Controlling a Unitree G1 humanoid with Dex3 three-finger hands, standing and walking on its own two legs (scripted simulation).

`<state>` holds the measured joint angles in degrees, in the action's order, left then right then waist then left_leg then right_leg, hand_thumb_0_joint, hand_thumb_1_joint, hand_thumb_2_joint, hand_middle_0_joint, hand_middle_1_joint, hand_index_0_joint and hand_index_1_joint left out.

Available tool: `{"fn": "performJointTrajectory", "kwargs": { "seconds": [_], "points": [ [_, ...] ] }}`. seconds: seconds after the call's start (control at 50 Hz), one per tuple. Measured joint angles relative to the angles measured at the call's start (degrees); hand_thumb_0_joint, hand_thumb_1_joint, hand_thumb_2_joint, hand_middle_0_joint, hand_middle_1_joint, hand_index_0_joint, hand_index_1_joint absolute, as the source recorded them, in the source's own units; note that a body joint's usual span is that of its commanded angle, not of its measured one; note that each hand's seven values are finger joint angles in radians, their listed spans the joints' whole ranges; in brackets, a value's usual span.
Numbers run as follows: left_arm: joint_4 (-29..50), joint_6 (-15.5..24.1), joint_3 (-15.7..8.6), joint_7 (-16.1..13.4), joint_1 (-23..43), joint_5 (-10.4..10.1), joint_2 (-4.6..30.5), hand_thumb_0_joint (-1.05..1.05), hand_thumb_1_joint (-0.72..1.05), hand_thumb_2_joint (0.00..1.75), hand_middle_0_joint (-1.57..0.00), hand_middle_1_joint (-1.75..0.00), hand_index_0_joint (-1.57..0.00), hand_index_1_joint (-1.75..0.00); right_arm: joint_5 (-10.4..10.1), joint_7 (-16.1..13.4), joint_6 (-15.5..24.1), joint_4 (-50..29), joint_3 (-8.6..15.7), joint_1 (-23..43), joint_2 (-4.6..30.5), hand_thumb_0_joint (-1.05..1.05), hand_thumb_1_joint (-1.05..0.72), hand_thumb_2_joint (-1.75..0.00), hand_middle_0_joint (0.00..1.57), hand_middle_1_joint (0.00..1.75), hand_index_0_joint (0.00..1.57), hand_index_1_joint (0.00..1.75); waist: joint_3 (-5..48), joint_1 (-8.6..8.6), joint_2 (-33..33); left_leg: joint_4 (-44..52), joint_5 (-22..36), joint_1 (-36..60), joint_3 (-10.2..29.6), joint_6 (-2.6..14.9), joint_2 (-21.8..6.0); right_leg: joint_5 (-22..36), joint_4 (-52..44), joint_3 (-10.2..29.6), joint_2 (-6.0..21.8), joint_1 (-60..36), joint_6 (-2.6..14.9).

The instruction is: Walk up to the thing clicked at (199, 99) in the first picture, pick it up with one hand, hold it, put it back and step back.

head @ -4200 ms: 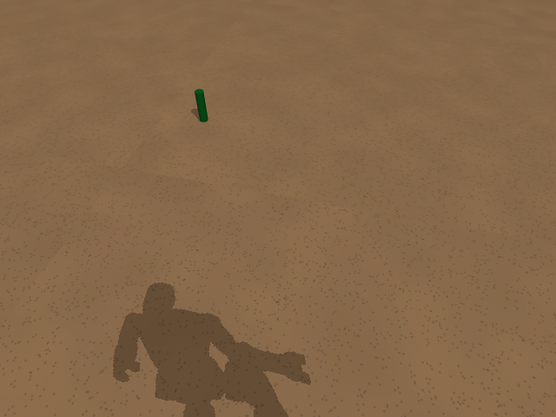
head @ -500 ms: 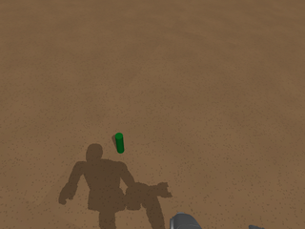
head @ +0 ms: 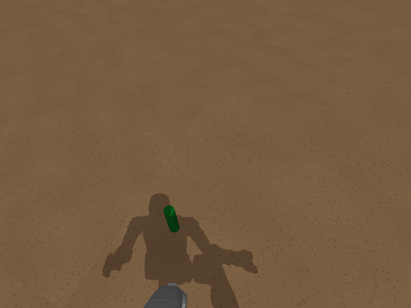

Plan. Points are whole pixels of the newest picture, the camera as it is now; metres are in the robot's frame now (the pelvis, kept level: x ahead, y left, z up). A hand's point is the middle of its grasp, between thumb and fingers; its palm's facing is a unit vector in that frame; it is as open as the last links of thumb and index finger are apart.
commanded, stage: walk up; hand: left
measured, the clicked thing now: (171, 219) +0.58 +0.23 -0.67
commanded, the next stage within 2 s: none
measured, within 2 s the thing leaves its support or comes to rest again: neither
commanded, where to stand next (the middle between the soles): +0.24 +0.03 m, yaw -1 degrees
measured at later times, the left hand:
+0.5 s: hand (84, 274) +0.20 +0.31 -0.15, palm faces -0.08 -0.92 -0.38, open 7.4 cm
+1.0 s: hand (90, 266) +0.22 +0.31 -0.17, palm faces -0.02 -0.95 -0.32, open 7.4 cm
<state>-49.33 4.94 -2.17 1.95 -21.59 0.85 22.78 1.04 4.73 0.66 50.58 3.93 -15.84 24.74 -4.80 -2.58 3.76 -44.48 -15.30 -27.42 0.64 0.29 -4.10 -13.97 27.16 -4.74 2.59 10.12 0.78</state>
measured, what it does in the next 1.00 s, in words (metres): walks ahead: left foot, then right foot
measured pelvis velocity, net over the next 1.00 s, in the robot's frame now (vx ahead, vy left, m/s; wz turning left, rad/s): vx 0.16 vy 0.05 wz -0.02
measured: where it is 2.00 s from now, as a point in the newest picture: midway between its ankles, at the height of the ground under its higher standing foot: outside the picture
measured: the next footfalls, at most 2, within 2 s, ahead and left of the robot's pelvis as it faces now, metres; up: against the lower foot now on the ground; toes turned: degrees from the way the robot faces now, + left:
left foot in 0.12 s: +0.17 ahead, +0.16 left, +0.00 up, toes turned +4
right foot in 0.56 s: +0.23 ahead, -0.10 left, +0.00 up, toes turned -2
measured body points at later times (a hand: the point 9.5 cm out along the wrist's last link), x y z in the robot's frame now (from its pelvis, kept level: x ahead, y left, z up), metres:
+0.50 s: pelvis +0.13 +0.04 -0.01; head +0.16 +0.05 +0.44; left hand +0.20 +0.36 -0.13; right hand +0.17 -0.27 -0.12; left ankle +0.13 +0.15 -0.74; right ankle +0.23 -0.10 -0.72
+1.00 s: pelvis +0.16 +0.05 -0.01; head +0.15 +0.07 +0.44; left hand +0.22 +0.36 -0.14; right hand +0.20 -0.27 -0.12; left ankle +0.18 +0.17 -0.74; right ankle +0.20 -0.09 -0.72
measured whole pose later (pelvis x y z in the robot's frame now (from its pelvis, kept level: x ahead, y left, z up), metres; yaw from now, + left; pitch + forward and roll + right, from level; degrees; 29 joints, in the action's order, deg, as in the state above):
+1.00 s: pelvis +0.16 +0.05 -0.01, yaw -1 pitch -3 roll +0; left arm -56.8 -1.4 -1.4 1.4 -12.4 0.4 22.5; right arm 1.8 0.4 2.1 58.3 1.3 -14.5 21.7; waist -2.1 -0.3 -2.7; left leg -32.2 -15.6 -13.5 -1.7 1.0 -0.6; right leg -21.9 41.0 1.0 1.8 20.2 0.9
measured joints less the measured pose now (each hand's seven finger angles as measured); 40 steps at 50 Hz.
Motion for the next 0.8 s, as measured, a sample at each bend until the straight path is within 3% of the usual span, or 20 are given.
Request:
{"fn": "performJointTrajectory", "kwargs": {
  "seconds": [0.12, 0.16, 0.22, 0.28, 0.46, 0.56, 0.6, 0.64, 0.68, 0.8],
  "points": [
    [0.0, -0.8, 0.0, -0.1, -0.8, 0.0, 1.9, 0.01, 0.9, 0.9, -0.21, -0.3, -0.21, -0.3, 0.4, 0.5, 1.1, 0.1, 0.4, 0.2, -0.3, 0.0, -0.9, -0.89, 0.2, 0.3, 0.2, 0.3, 1.3, 0.21, -2.5, 9.9, 3.1, 5.5, -1.8, 0.54, 0.1, -6.9, 5.9, -0.7, 1.1, -0.6, -1.46],
    [-0.6, -1.4, -0.1, -0.4, -0.4, 0.0, 2.5, 0.01, 0.9, 0.9, -0.21, -0.3, -0.2, -0.3, 0.6, -0.1, 2.1, -0.2, 0.5, 0.8, -0.9, 0.0, -0.9, -0.89, 0.2, 0.3, 0.2, 0.3, 0.7, 0.53, -5.6, 8.4, 3.3, 6.5, -3.8, 0.63, 2.3, -9.7, 13.4, 1.2, 3.8, 1.4, -0.05],
    [-1.9, -2.5, 0.6, -1.0, 0.9, -0.2, 1.6, 0.01, 0.9, 0.9, -0.2, -0.3, -0.2, -0.3, -0.2, -0.9, 3.2, -1.8, 0.3, 0.5, -1.3, 0.0, -0.9, -0.89, 0.2, 0.3, 0.2, 0.3, 0.5, 2.01, -5.4, 6.8, 0.3, 8.1, -4.1, 1.37, 2.1, -12.5, 29.3, 4.6, 0.7, 8.0, 1.41],
    [-1.8, -2.4, 0.8, -0.8, 2.7, -0.7, 1.9, 0.01, 0.9, 0.9, -0.2, -0.3, -0.2, -0.29, -0.8, -1.7, 3.5, -2.3, -0.5, -0.8, -2.5, 0.0, -0.9, -0.89, 0.2, 0.3, 0.2, 0.3, -0.1, 2.81, -6.5, 11.0, 1.1, 12.0, -4.3, 1.48, 2.6, -9.5, 34.2, 6.1, -0.4, 13.3, 1.72],
    [-1.6, -3.3, 0.4, -0.7, 6.4, -0.7, 1.2, 0.0, 0.9, 0.9, -0.2, -0.3, -0.2, -0.29, -0.6, -3.3, 2.7, -1.7, -1.8, -2.2, -2.6, 0.0, -0.9, -0.89, 0.2, 0.3, 0.21, 0.3, -2.2, 3.43, -6.4, 15.2, -0.1, 17.2, -6.1, 1.76, 3.9, -0.2, 19.1, 5.4, 2.0, 17.6, -0.43],
    [-3.1, -2.8, 0.5, -1.7, 8.8, -0.5, 0.1, 0.0, 0.9, 0.9, -0.2, -0.3, -0.2, -0.29, -1.5, -3.9, 1.2, -1.1, -2.2, -0.3, -2.3, 0.0, -0.9, -0.89, 0.2, 0.3, 0.21, 0.3, -3.4, 3.42, -4.3, 7.2, -5.5, 14.6, -6.3, 0.4, 3.0, 4.4, 7.4, 4.2, 0.0, 11.3, -0.06],
    [-3.5, -2.6, 0.6, -1.9, 10.0, -0.2, -1.4, 0.0, 0.9, 0.9, -0.2, -0.3, -0.2, -0.29, -1.9, -4.2, 0.3, -0.2, -2.2, 1.7, -2.0, 0.0, -0.9, -0.89, 0.2, 0.3, 0.2, 0.3, -4.5, 3.41, -1.3, 2.0, -8.3, 12.8, -4.6, 0.97, 1.3, 3.6, 7.9, 3.1, -1.9, 10.9, -0.11],
    [-2.8, -2.4, 1.1, -1.5, 10.3, 0.1, -1.9, 0.0, 0.9, 0.9, -0.2, -0.3, -0.2, -0.29, -1.6, -4.3, -0.2, 0.1, -2.5, 2.6, -2.6, 0.0, -0.9, -0.89, 0.2, 0.3, 0.2, 0.3, -4.4, 2.85, -1.5, -4.3, -14.9, 10.5, -3.2, 1.73, 3.0, 2.9, 9.1, 3.6, -1.5, 11.4, 0.51],
    [-2.3, -2.7, 1.4, -1.2, 10.5, 0.2, -2.3, 0.0, 0.9, 0.9, -0.2, -0.3, -0.2, -0.29, -1.3, -4.0, -0.2, 0.8, -2.7, 3.0, -2.8, 0.0, -0.9, -0.89, 0.2, 0.3, 0.2, 0.3, -3.7, 2.27, -2.0, -7.7, -17.7, 8.9, -2.9, 1.86, 4.0, 3.0, 8.4, 4.0, -0.8, 11.1, 1.06],
    [-1.9, -3.3, 1.8, -1.0, 9.7, 0.9, -2.5, 0.0, 0.9, 0.9, -0.21, -0.3, -0.2, -0.3, -0.5, -3.5, 0.3, 3.4, -2.5, 2.3, -1.7, 0.0, -0.9, -0.89, 0.2, 0.3, 0.2, 0.3, -0.7, 0.97, -2.1, -0.1, -11.5, 8.8, -1.5, 0.8, 3.1, 4.1, 5.4, 3.7, -0.5, 9.7, 0.41]
  ]
}}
